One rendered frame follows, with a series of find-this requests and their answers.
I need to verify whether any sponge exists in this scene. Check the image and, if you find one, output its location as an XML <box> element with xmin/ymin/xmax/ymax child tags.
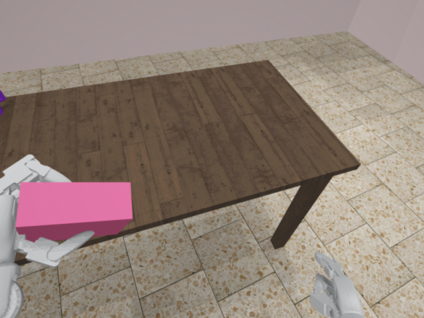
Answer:
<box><xmin>15</xmin><ymin>182</ymin><xmax>133</xmax><ymax>242</ymax></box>

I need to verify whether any table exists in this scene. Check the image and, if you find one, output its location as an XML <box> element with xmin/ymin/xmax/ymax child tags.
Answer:
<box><xmin>0</xmin><ymin>60</ymin><xmax>361</xmax><ymax>266</ymax></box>

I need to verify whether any robot left forearm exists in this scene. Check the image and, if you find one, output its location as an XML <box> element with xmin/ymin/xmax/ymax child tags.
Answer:
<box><xmin>0</xmin><ymin>262</ymin><xmax>24</xmax><ymax>318</ymax></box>

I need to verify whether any robot left hand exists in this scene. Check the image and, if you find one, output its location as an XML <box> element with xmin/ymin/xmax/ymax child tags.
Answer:
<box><xmin>0</xmin><ymin>154</ymin><xmax>95</xmax><ymax>268</ymax></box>

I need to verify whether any robot right hand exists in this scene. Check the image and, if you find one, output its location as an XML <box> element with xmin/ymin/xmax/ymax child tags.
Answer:
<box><xmin>310</xmin><ymin>252</ymin><xmax>364</xmax><ymax>318</ymax></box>

